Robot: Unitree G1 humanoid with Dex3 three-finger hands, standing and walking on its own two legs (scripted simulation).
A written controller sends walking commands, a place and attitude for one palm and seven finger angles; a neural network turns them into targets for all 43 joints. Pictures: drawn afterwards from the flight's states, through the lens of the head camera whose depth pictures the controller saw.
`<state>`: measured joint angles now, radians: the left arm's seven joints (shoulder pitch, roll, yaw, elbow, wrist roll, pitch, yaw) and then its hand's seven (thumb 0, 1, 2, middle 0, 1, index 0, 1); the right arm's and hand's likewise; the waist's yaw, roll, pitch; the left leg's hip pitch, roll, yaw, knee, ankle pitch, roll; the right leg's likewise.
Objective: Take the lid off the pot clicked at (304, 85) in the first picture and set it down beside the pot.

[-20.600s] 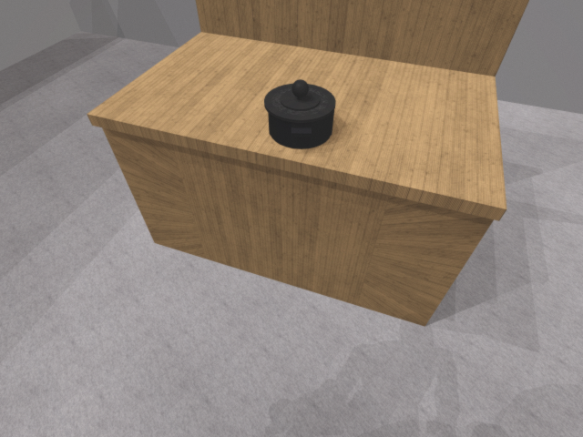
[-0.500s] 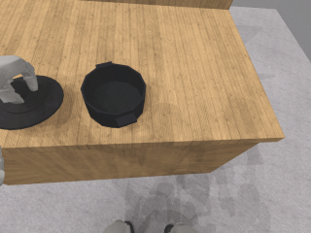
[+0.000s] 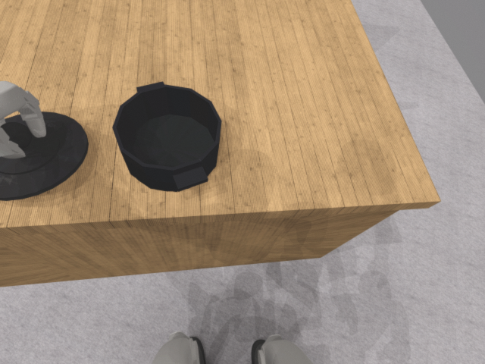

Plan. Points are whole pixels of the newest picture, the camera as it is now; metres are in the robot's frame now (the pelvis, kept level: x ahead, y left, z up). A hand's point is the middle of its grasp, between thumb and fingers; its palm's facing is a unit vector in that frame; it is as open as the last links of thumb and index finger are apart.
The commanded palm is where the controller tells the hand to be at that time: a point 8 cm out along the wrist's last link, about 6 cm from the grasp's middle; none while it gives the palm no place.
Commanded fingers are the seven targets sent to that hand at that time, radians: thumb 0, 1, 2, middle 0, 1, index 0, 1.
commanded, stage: lower the lid onto the table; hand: left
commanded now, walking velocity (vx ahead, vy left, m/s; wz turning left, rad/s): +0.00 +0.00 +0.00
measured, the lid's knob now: (14, 136) +0.50 +0.33 +0.01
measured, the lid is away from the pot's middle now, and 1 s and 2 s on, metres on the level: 0.24 0.25 0.25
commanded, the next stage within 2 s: open the fingers wide in 0.04 s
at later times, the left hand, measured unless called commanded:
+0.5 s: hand out of the picture +0.44 +0.34 +0.02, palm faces -0.49 -0.11 -0.87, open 6.9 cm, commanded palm +0.49 +0.31 +0.08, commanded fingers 0.00 0.46 0.58 -0.61 -1.03 -0.62 -1.04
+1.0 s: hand (4, 152) +0.45 +0.33 +0.02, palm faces -0.46 -0.11 -0.88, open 9.9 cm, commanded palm +0.49 +0.31 +0.08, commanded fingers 0.00 0.04 0.53 -0.31 -0.93 -0.31 -0.93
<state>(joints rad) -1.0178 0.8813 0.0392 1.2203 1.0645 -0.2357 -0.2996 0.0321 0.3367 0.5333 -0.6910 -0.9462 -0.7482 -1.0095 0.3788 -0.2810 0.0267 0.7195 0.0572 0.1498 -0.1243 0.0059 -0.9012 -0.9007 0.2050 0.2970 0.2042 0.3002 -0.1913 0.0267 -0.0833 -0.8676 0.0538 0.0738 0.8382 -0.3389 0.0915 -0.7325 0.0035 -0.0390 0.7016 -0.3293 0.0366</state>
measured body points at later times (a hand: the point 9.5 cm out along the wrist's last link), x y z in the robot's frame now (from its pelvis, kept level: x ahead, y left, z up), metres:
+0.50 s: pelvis -0.01 +0.01 +0.00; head +0.10 +0.05 +0.43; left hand +0.46 +0.34 +0.07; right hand +0.00 -0.27 -0.10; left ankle +0.03 +0.06 -0.70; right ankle -0.01 -0.17 -0.70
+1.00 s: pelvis -0.01 +0.02 +0.00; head +0.10 +0.06 +0.43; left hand +0.47 +0.33 +0.07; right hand -0.03 -0.27 -0.10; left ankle +0.03 +0.06 -0.70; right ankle -0.01 -0.17 -0.70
